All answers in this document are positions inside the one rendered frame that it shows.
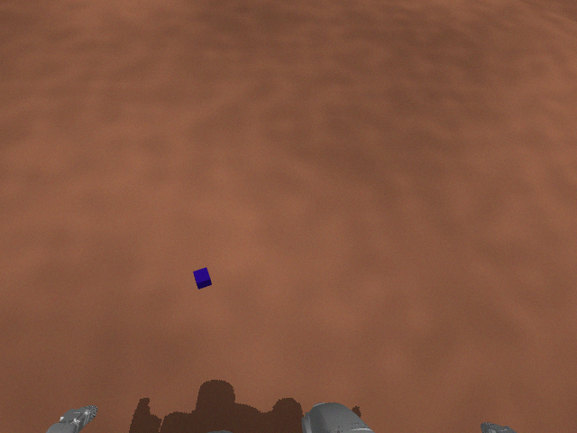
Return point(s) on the left robot hand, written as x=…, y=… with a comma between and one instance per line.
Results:
x=74, y=420

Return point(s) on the cube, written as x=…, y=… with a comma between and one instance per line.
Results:
x=202, y=278

